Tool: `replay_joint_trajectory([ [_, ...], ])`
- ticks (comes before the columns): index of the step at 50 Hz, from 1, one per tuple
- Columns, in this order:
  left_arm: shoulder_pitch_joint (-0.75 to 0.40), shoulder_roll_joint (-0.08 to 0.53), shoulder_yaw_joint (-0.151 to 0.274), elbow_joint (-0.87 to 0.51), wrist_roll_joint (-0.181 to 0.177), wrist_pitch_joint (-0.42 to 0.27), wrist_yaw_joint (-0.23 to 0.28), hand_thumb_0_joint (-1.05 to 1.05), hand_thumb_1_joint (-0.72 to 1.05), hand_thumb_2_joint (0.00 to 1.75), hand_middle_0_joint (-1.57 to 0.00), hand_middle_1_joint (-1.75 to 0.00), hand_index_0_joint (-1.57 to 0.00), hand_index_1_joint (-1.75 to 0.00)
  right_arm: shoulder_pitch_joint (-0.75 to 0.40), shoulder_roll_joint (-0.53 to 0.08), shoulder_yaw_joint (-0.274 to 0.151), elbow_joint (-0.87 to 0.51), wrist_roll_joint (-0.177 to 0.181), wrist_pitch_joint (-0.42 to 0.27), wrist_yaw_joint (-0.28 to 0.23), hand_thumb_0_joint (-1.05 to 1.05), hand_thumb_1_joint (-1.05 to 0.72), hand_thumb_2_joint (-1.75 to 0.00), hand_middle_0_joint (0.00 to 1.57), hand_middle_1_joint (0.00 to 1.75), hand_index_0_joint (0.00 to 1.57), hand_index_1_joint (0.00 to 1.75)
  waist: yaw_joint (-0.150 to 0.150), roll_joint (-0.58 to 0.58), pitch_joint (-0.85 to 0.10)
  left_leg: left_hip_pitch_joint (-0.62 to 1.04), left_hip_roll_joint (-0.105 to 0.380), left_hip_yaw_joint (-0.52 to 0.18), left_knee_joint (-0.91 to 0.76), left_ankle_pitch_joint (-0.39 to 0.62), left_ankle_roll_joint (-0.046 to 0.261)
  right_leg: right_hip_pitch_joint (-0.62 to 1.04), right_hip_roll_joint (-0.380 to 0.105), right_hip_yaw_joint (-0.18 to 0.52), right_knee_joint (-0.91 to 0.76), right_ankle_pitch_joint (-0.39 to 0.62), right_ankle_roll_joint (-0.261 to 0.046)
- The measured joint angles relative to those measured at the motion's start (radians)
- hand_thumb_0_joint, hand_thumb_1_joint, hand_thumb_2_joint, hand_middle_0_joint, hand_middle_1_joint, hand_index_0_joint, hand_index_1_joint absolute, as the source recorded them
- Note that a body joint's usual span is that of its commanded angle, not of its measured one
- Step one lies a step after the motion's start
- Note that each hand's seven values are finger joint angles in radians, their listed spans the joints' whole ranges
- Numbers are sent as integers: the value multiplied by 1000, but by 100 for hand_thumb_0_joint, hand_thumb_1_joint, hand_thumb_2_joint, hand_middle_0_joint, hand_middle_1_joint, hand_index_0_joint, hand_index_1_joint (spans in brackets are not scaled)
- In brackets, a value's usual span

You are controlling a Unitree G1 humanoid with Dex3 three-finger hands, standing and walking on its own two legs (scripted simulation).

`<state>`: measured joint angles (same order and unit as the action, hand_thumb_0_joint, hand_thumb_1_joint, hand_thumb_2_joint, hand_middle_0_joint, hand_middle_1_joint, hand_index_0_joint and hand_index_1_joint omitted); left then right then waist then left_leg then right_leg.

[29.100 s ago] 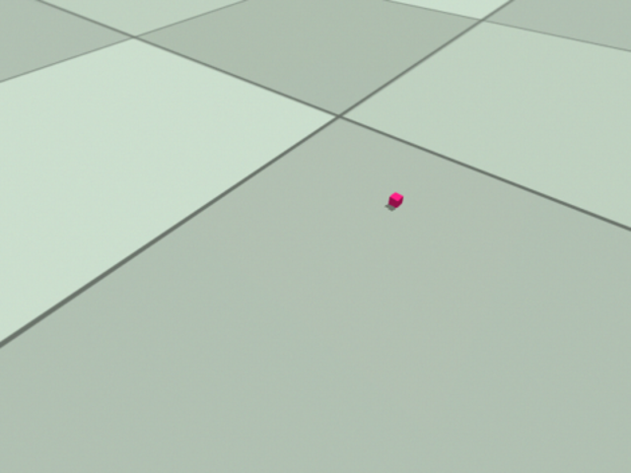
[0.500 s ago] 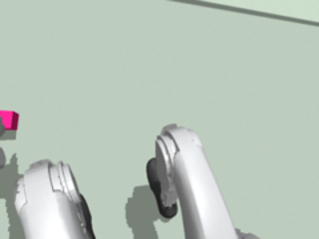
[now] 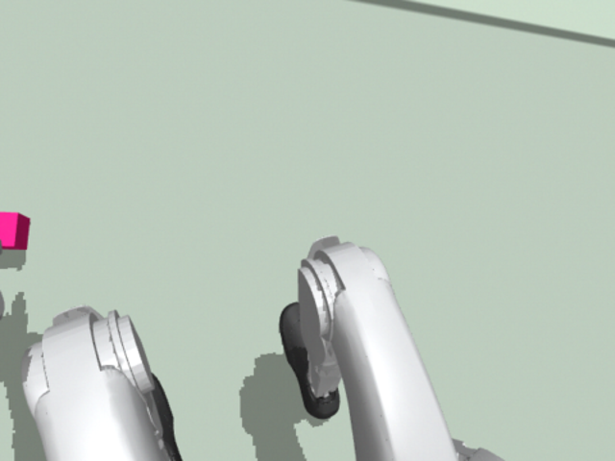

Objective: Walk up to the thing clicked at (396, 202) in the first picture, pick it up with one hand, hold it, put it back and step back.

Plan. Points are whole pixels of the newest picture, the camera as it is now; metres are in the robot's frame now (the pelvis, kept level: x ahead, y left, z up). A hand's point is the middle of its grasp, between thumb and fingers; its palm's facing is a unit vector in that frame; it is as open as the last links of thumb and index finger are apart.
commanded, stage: rise first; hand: left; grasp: from above
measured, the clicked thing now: (2, 231) +0.46 +0.30 -0.31
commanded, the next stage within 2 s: approach in 0.76 s
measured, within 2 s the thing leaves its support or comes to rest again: neither
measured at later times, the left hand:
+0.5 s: hand out of the picture +0.42 +0.33 -0.19, palm faces +0.04 -0.47 -0.88, open 13.1 cm
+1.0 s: hand out of the picture +0.42 +0.32 -0.20, palm faces +0.03 -0.46 -0.89, open 12.9 cm
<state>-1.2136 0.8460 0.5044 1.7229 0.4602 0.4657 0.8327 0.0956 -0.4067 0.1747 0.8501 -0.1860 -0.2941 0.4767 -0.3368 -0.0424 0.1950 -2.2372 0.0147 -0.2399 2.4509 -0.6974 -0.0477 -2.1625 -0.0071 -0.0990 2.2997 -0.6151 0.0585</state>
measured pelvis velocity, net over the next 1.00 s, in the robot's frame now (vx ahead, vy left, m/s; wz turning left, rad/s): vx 0.00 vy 0.00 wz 0.00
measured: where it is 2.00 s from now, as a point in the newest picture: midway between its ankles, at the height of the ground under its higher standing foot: (242, 415)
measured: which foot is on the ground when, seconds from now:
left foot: down 0.00-1.00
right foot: down 0.00-1.00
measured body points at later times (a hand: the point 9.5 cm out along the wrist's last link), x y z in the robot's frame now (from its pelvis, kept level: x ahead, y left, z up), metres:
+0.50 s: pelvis +0.00 +0.00 +0.00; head +0.26 +0.07 +0.35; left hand +0.41 +0.35 -0.14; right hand +0.01 -0.27 -0.08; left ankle +0.08 +0.14 -0.30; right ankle +0.13 -0.13 -0.30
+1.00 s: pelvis +0.00 +0.00 +0.00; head +0.26 +0.07 +0.35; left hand +0.42 +0.34 -0.15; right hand +0.00 -0.27 -0.08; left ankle +0.08 +0.14 -0.30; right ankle +0.13 -0.13 -0.30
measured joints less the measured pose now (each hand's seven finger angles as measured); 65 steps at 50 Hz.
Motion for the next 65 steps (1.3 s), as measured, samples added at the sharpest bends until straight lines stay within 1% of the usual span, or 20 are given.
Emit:
replay_joint_trajectory([
  [5, 4, 1, 2, -1, 11, 2, -6, 0, -34, 85, -27, -85, -25, -88, -2, -1, -1, 5, 5, 0, 2, 0, -93, -91, 20, 30, 19, 30, 0, 4, -2, -5, 2, -1, 2, 1, 0, -6, 2, 0, 1, 3, 1],
  [10, 13, -7, -6, -13, 8, 4, -15, 0, -35, 85, -27, -85, -24, -88, -2, 2, -1, 5, 4, 0, 1, 0, -93, -91, 20, 30, 19, 30, 6, 5, -1, -4, 3, 2, 0, 4, 1, -6, 3, 2, 0, 7, 1],
  [16, 23, -17, -8, -13, 7, 4, -13, 0, -36, 86, -26, -86, -24, -89, 2, 10, -6, 8, 6, -2, 1, 0, -93, -91, 20, 30, 19, 30, 10, 8, -10, -5, 3, 3, -3, 7, 2, -7, 3, 3, -3, 10, 0],
  [24, 17, -12, -9, -4, 13, -3, -14, 0, -35, 86, -26, -86, -24, -89, 0, 11, -5, 18, 5, -12, -2, 0, -93, -91, 20, 30, 19, 30, 7, 5, -13, -3, 3, 4, -5, 10, 2, -4, 2, 3, -5, 11, 1],
  [27, 16, -13, -14, 5, 21, -4, -12, 0, -35, 86, -26, -86, -24, -89, 5, 9, -7, 17, 6, -14, -2, 0, -93, -91, 20, 30, 19, 30, 8, 6, -18, -4, 3, 3, -4, 8, 2, -6, 3, 2, -5, 11, 0],
  [30, 13, -13, -19, 11, 20, -4, -8, 0, -35, 86, -26, -86, -24, -89, 6, 8, -9, 17, 2, -16, -3, 0, -93, -91, 20, 30, 19, 30, 5, 5, -16, -2, 3, 3, -4, 8, 1, -4, 3, 2, -4, 11, 0],
  [35, 11, -12, -7, 19, 10, -10, 2, 0, -36, 86, -26, -86, -23, -89, 8, 4, -8, 18, 1, -21, -3, 0, -93, -91, 20, 30, 19, 30, 1, 4, -12, 1, 3, 2, -5, 7, 0, -2, 3, 1, -6, 11, -1],
  [43, 3, -2, 11, 16, 14, -13, 4, 0, -36, 87, -25, -87, -23, -89, 2, -1, -3, 23, -7, -24, -4, 0, -93, -91, 20, 30, 19, 30, -7, -2, 3, 3, 2, 1, -3, 11, 2, 2, 3, 1, -5, 14, 2],
  [46, -1, 3, 3, 25, 20, -12, 5, 0, -36, 87, -26, -87, -23, -89, 3, -2, -3, 23, -7, -24, -2, 0, -93, -90, 20, 30, 19, 30, -7, 0, 2, 0, 2, 2, -1, 11, 3, 0, 3, 1, -4, 14, 3],
  [49, -12, 7, -13, 40, 13, -12, 12, 0, -34, 87, -27, -86, -24, -89, 5, -1, -4, 23, -8, -27, -1, 0, -92, -90, 20, 30, 19, 30, -10, -1, 3, 0, 1, 3, 1, 11, 4, 1, 2, 3, -2, 13, 3],
  [52, -28, 4, -45, 59, -15, -11, 25, 0, -31, 87, -28, -85, -25, -88, 5, -2, 1, 20, -15, -33, 1, 0, -92, -90, 20, 30, 19, 30, -19, -7, 10, 8, -3, 2, 5, 9, 1, 10, -1, 2, 5, 7, 2],
  [54, -42, 2, -58, 70, -38, -12, 37, 0, -31, 87, -28, -85, -26, -87, 0, -5, 5, 19, -21, -37, 1, 0, -92, -90, 20, 30, 19, 30, -32, -11, 19, 15, -9, -1, 11, 6, -1, 19, -6, 0, 11, 1, 0],
  [57, -68, 4, -61, 80, -77, -14, 51, 0, -31, 86, -28, -85, -25, -87, -13, -14, 19, 17, -30, -39, -1, 0, -92, -90, 20, 30, 19, 30, -58, -21, 35, 26, -19, -9, 23, 1, -5, 34, -12, -5, 25, -10, -2],
  [58, -78, 4, -58, 84, -85, -15, 53, 0, -31, 86, -27, -85, -25, -88, -16, -20, 24, 16, -31, -37, -2, 0, -92, -90, 20, 30, 19, 30, -67, -23, 38, 27, -22, -12, 29, -1, -6, 37, -14, -8, 31, -13, -3],
  [59, -88, 4, -56, 87, -88, -15, 55, 0, -31, 86, -27, -86, -25, -88, -19, -25, 29, 15, -31, -35, -3, 0, -92, -90, 20, 30, 19, 30, -75, -23, 40, 27, -25, -16, 35, -4, -7, 38, -16, -10, 36, -17, -4],
  [62, -120, 6, -54, 94, -80, -9, 56, 0, -33, 86, -26, -87, -24, -89, -26, -43, 43, 1, -32, -20, -6, 0, -92, -90, 20, 30, 19, 30, -97, -20, 51, 22, -31, -25, 53, -9, -11, 38, -18, -16, 51, -24, -5],
  [65, -147, 17, -51, 84, -60, 5, 48, 0, -34, 87, -25, -88, -23, -90, -39, -57, 55, -14, -37, -5, -6, 0, -92, -90, 20, 30, 19, 30, -115, -16, 71, 18, -34, -29, 67, -11, -9, 35, -18, -17, 62, -26, -2],
])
